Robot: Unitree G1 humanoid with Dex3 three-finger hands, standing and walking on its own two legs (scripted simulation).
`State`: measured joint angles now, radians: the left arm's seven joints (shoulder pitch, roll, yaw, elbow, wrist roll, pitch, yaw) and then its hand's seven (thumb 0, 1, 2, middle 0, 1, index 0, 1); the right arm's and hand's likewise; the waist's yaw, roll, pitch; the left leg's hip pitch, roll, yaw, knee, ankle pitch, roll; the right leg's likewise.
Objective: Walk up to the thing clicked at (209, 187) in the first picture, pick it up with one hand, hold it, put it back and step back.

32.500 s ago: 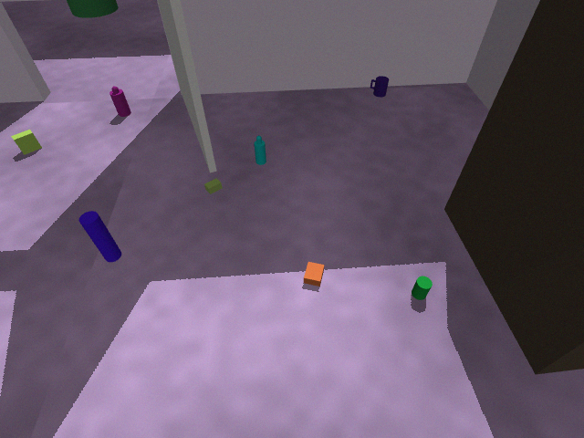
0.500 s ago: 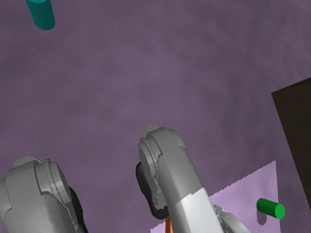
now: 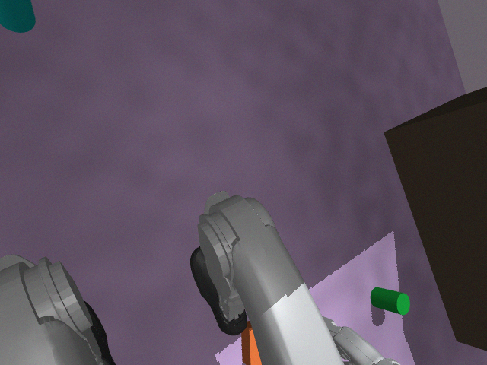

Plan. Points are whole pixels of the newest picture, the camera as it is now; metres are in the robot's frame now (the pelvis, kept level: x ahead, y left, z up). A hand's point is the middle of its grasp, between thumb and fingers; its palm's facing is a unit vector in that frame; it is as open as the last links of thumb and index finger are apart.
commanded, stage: rest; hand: left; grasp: from above
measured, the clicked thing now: out of the picture +0.45 +0.38 -0.28
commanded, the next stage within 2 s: open in 0.30 s
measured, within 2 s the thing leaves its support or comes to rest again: neither
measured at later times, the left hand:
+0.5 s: hand out of the picture +0.44 +0.37 -0.24, palm faces -0.29 -0.34 -0.89, open 7.5 cm
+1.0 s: hand out of the picture +0.44 +0.38 -0.24, palm faces -0.29 -0.33 -0.90, open 12.5 cm
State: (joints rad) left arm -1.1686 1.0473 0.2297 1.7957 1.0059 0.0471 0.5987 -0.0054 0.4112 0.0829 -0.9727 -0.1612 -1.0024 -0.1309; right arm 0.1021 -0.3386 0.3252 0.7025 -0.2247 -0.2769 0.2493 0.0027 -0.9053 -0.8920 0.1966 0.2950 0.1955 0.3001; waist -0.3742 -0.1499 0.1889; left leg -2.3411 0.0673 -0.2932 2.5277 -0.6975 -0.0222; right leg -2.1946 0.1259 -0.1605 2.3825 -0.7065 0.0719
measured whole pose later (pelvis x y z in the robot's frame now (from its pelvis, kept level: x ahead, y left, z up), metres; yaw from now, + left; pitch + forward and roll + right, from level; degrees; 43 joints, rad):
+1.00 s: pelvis -0.01 +0.00 +0.01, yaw -1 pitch +26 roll -16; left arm -1.20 1.14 0.20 1.80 0.98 0.05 0.60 0.00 -0.25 0.75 -0.35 -0.76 -0.35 -0.76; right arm 0.10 -0.36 0.38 0.65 -0.23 -0.31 0.26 0.00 -0.90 -0.89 0.20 0.30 0.20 0.30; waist -0.41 -0.18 0.25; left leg -2.32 0.07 -0.32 2.50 -0.69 -0.01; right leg -2.15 0.13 -0.19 2.33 -0.69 0.08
